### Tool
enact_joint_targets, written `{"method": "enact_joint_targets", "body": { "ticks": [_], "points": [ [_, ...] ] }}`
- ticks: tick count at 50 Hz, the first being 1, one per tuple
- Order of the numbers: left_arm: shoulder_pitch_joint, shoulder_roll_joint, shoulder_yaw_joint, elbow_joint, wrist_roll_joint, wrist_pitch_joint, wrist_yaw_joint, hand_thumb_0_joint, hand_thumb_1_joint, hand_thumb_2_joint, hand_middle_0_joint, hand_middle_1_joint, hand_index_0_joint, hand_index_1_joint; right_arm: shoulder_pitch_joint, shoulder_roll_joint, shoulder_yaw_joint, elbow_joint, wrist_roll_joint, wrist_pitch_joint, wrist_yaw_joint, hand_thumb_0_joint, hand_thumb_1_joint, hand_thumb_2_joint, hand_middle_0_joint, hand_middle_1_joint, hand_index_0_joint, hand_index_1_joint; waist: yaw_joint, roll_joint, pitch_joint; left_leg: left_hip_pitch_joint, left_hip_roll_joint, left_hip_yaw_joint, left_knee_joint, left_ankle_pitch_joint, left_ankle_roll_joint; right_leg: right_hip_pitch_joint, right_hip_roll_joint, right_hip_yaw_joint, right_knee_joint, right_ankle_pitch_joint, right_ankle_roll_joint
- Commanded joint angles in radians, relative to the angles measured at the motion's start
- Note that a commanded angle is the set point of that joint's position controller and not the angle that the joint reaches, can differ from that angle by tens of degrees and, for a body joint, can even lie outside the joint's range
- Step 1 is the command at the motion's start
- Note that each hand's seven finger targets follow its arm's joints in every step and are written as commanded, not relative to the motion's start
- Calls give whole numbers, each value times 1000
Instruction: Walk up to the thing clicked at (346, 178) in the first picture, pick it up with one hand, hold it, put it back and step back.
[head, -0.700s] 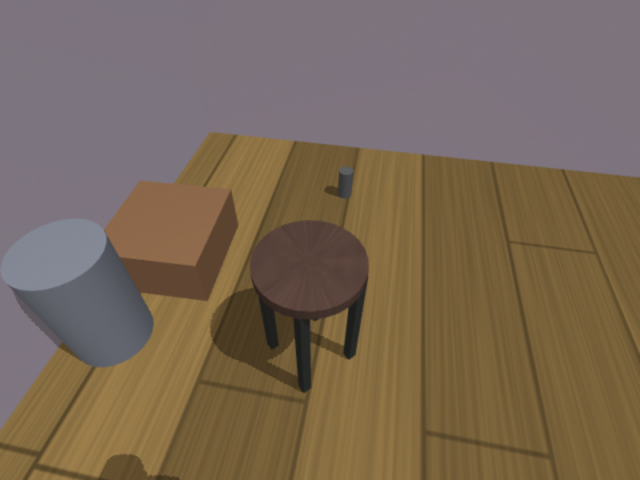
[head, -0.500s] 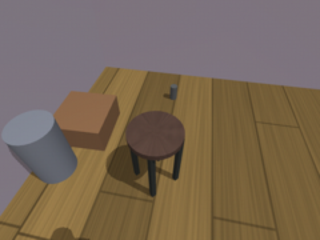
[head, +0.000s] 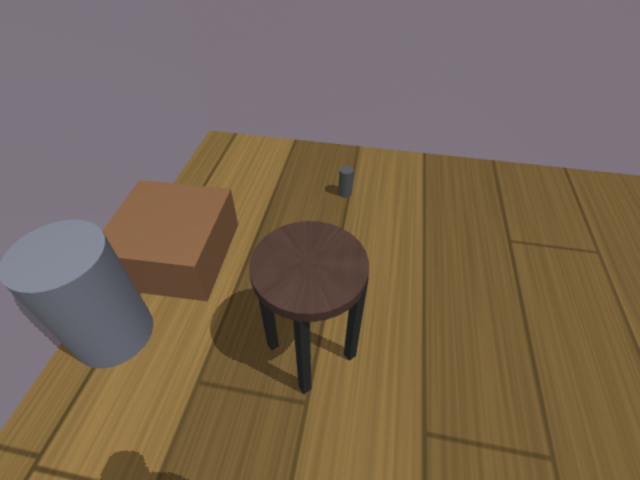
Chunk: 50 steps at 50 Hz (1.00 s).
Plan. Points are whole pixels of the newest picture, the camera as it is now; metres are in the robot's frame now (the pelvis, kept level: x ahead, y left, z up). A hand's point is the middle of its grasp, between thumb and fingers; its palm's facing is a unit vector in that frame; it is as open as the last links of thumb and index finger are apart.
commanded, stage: stand
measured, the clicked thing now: (345, 181) +1.55 -0.14 -0.71
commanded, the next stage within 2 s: walk up in 0.42 s
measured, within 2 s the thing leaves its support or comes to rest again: neither
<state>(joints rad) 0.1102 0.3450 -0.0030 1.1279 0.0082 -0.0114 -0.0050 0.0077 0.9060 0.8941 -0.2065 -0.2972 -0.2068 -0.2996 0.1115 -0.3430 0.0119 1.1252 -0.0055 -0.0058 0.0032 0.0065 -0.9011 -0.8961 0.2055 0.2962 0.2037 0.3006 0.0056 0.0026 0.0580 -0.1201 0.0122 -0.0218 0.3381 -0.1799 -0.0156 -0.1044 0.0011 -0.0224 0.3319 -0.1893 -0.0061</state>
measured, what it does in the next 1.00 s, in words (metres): lifts its right foot, turning right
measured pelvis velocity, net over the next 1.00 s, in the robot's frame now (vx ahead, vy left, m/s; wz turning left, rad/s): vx -0.01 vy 0.08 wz -0.64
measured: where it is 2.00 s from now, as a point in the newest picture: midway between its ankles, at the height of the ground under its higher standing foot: outside the picture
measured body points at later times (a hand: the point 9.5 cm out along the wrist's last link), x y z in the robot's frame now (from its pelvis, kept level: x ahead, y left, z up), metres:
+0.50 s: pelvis +0.00 +0.01 -0.01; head +0.02 +0.01 +0.44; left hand +0.08 +0.31 -0.13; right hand +0.09 -0.30 -0.13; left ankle +0.00 +0.13 -0.74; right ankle +0.00 -0.11 -0.75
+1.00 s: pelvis -0.01 +0.08 -0.01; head +0.03 +0.06 +0.44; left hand +0.27 +0.29 -0.11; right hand -0.14 -0.23 -0.11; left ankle +0.03 +0.16 -0.75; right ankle -0.07 -0.06 -0.72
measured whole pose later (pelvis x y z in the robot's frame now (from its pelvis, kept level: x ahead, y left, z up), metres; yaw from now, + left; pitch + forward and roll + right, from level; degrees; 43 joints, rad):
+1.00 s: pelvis -0.01 +0.08 -0.01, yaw -37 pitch -2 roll -1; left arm 0.26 0.45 0.07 0.75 0.03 0.05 -0.06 0.01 0.91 0.89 -0.20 -0.30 -0.20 -0.30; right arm 0.24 -0.41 -0.09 0.73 -0.03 0.02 0.05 0.01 -0.90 -0.90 0.21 0.30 0.21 0.30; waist -0.04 0.02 0.13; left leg -0.17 0.08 0.23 0.50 -0.31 0.04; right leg -0.38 -0.05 -0.01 0.74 -0.34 0.01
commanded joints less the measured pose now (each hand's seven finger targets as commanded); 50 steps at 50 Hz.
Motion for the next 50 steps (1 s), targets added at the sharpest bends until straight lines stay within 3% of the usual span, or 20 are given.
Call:
{"method": "enact_joint_targets", "body": {
  "ticks": [1, 8, 20, 21, 23, 24, 25, 26, 30, 31, 32, 33, 34, 35, 37, 38, 40, 44, 47, 50],
  "points": [
    [-28, 210, 41, -62, 2, -20, 15, 0, 900, 900, -200, -300, -200, -300, -41, -216, -43, -64, -2, -23, -16, 0, -900, -900, 200, 300, 200, 300, 0, 0, -97, 20, 110, -82, -40, 138, 37, 14, -137, 99, -57, 138, -22],
    [-30, 208, 41, -65, 2, -22, 14, 0, 900, 900, -200, -300, -200, -300, -45, -216, -42, -66, -2, -25, -16, 0, -900, -900, 200, 300, 200, 300, 2, 3, -93, 22, 112, -81, -40, 181, 34, 24, -136, 94, -55, 179, -17],
    [-38, 214, 44, -63, 3, -19, 14, 0, 900, 900, -200, -300, -200, -300, -33, -208, -40, -65, -2, -25, -16, 0, -900, -900, 200, 300, 200, 300, -4, 5, -69, -10, 113, -88, -64, 139, 35, 32, -133, 92, -62, 124, -15],
    [17, 278, 86, -165, 22, 5, 8, 0, 900, 900, -200, -300, -200, -300, -121, -332, -132, -156, -18, -13, 1, 0, -900, -900, 200, 300, 200, 300, -21, 33, 7, 50, 38, 65, 148, -25, 30, -178, -148, 288, -10, 283, -67],
    [46, 311, 108, -208, 34, -1, 13, 0, 900, 900, -200, -300, -200, -300, -95, -256, -124, -206, -7, 0, 10, 0, -900, -900, 200, 300, 200, 300, -13, -97, -35, -124, -9, 9, 268, -182, 25, -91, -220, 456, 5, 328, -152],
    [68, 327, 125, -240, 41, -3, 16, 0, 900, 900, -200, -300, -200, -300, -95, -234, -123, -226, -8, 7, 15, 0, -900, -900, 200, 300, 200, 300, 0, -194, -65, -236, -43, -32, 365, -354, 24, 1, -264, 562, -8, 361, -205],
    [77, 330, 131, -273, 46, -5, 21, 0, 900, 900, -200, -300, -200, -300, -77, -220, -123, -240, -8, 13, 19, 0, -900, -900, 200, 300, 200, 300, -3, -232, -86, -288, -44, -89, 426, -380, 23, 45, -297, 635, -11, 378, -243],
    [76, 307, 130, -301, 48, -8, 25, 0, 900, 900, -200, -300, -200, -300, -77, -223, -131, -253, -2, 15, 20, 0, -900, -900, 200, 300, 200, 300, -8, -219, -103, -306, -25, -124, 428, -377, 23, 68, -279, 629, 5, 385, -246],
    [68, 258, 127, -390, 42, 2, 25, 0, 900, 900, -200, -300, -200, -300, -31, -211, -146, -302, -10, 18, 22, 0, -900, -900, 200, 300, 200, 300, -36, -139, -155, -106, -56, -73, 256, -226, 17, -95, -138, 528, 83, 404, -150],
    [27, 252, 123, -420, 41, 7, 21, 0, 900, 900, -200, -300, -200, -300, 33, -211, -153, -302, -15, 17, 19, 0, -900, -900, 200, 300, 200, 300, -81, -117, -160, 53, -39, -82, 106, -132, 26, -219, -92, 480, 132, 323, -107],
    [9, 209, 112, -446, 34, 14, 17, 0, 900, 900, -200, -300, -200, -300, 92, -253, -169, -303, -29, 13, 13, 0, -900, -900, 200, 300, 200, 300, -114, 0, -163, 203, 50, -162, -61, -124, 48, -371, 12, 367, 242, 175, -26],
    [76, 132, 95, -456, 32, 17, 19, 0, 900, 900, -200, -300, -200, -300, 56, -320, -187, -335, -40, 14, 3, 0, -900, -900, 200, 300, 200, 300, -72, 287, -160, 275, 314, -422, -91, -2, 107, -526, 156, 210, 444, -308, 13],
    [158, 227, 118, -432, 44, 29, 30, 0, 900, 900, -200, -300, -200, -300, -43, -357, -198, -395, -38, 20, 8, 0, -900, -900, 200, 300, 200, 300, -49, 257, -136, 84, 447, -450, -107, -97, 237, -480, 58, 192, 591, -389, 28],
    [147, 273, 134, -416, 49, 38, 25, 0, 900, 900, -200, -300, -200, -300, -72, -318, -192, -409, -25, 20, 10, 0, -900, -900, 200, 300, 200, 300, -37, 147, -61, -63, 432, -395, -125, -95, 252, -411, 32, 174, 691, -353, 24],
    [186, 248, 142, -401, 27, 45, -7, 0, 900, 900, -200, -300, -200, -300, -98, -267, -172, -424, -26, 7, 8, 0, -900, -900, 200, 300, 200, 300, 7, 126, -7, -67, 311, -225, -102, -68, 193, -415, 2, 161, 740, -217, 12],
    [200, 246, 141, -395, 24, 46, -24, 0, 900, 900, -200, -300, -200, -300, -100, -254, -169, -436, -25, 2, 7, 0, -900, -900, 200, 300, 200, 300, 7, 143, -1, -64, 254, -153, -94, -86, 161, -416, -1, 141, 746, -158, 10],
    [207, 232, 130, -413, 21, 44, -45, 0, 900, 900, -200, -300, -200, -300, -50, -253, -168, -442, -24, -5, 11, 0, -900, -900, 200, 300, 200, 300, -18, 181, 7, -24, 222, -79, -91, -85, 136, -438, -17, 90, 682, -108, 22],
    [100, 227, 115, -488, 25, 33, -58, 0, 900, 900, -200, -300, -200, -300, 85, -303, -185, -464, -29, -9, 27, 0, -900, -900, 200, 300, 200, 300, -83, 175, -2, 89, 294, -47, -72, -69, 185, -457, -55, 19, 494, -155, 35],
    [96, 228, 107, -505, 21, 21, -54, 0, 900, 900, -200, -300, -200, -300, 116, -320, -186, -491, -29, -9, 35, 0, -900, -900, 200, 300, 200, 300, -79, 158, -14, 49, 313, 17, -19, 31, 180, -374, -46, -18, 396, -161, 13],
    [133, 229, 107, -498, 19, 11, -44, 0, 900, 900, -200, -300, -200, -300, 135, -316, -183, -517, -22, -2, 39, 0, -900, -900, 200, 300, 200, 300, -71, 146, -67, 43, 316, 82, 92, 232, 156, -270, -9, -69, 328, -190, -5]
  ]
}}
